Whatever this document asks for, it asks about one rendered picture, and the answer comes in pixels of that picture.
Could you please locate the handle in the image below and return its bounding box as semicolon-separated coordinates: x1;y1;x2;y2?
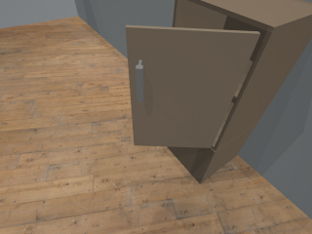
136;59;143;102

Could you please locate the cupboard door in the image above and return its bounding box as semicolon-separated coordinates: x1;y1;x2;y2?
125;24;260;148

